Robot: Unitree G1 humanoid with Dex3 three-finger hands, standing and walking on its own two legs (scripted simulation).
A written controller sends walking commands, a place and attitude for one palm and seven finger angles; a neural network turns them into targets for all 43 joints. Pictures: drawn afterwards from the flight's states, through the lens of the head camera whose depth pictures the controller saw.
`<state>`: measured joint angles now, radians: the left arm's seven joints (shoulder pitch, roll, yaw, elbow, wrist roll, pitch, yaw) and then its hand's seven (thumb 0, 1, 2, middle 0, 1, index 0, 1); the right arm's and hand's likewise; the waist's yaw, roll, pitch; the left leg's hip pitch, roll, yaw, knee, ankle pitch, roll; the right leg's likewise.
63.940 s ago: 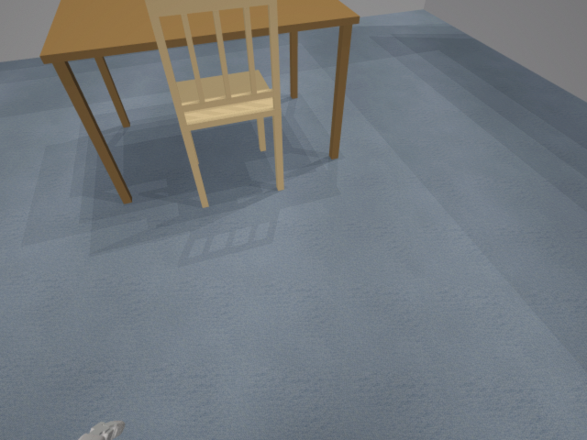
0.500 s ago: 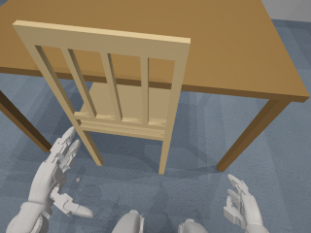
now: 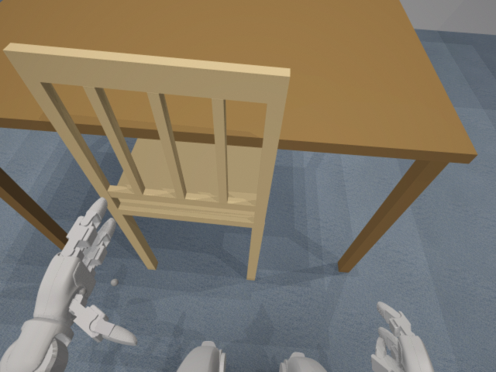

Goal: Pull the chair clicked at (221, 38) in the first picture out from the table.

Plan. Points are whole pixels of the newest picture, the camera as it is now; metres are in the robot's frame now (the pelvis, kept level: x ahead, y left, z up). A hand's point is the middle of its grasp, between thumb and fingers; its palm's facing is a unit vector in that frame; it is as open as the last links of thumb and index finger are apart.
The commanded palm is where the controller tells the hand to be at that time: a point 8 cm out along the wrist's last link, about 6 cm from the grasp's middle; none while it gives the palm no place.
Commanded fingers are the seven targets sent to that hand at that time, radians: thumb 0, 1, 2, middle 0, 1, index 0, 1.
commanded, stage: raise the hand toward the chair's back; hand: left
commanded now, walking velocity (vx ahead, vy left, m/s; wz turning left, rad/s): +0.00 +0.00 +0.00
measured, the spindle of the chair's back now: (171, 153) +0.51 +0.18 +0.01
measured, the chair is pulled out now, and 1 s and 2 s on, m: -0.10 -0.10 -0.10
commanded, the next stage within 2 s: aim the fingers beside a spindle in 0.24 s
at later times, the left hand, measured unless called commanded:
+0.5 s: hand (134, 274) +0.26 +0.18 +0.03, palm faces -0.07 -1.00 -0.06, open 16.9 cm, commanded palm +0.24 +0.24 +0.04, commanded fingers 0.00 -0.50 0.30 -0.06 -0.08 -0.06 -0.08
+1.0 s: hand (150, 250) +0.30 +0.17 +0.02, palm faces -0.08 -1.00 -0.04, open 16.9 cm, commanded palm +0.28 +0.23 +0.02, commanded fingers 0.00 -0.50 0.30 -0.06 -0.08 -0.06 -0.08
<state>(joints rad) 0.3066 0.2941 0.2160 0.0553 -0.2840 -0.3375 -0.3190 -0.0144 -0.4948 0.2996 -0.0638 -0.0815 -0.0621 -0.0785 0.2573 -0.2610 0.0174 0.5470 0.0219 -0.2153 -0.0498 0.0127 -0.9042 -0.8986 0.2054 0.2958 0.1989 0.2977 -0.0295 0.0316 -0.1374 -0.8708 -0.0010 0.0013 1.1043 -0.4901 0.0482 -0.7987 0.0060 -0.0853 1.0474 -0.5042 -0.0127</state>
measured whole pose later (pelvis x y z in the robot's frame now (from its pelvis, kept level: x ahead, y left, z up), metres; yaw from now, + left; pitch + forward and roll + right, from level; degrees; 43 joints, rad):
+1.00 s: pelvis +0.00 -0.01 -0.02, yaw +0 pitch +19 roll -2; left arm 0.06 0.27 0.20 0.26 -0.26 -0.37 -0.31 -0.01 -0.50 0.30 -0.06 -0.08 -0.06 -0.08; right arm 0.24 -0.26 0.02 0.57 0.01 -0.19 -0.04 0.01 -0.91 -0.90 0.21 0.30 0.20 0.30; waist -0.04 0.04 -0.14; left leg -0.98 0.01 0.00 1.18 -0.52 0.03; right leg -0.92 0.01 -0.08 1.14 -0.54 -0.03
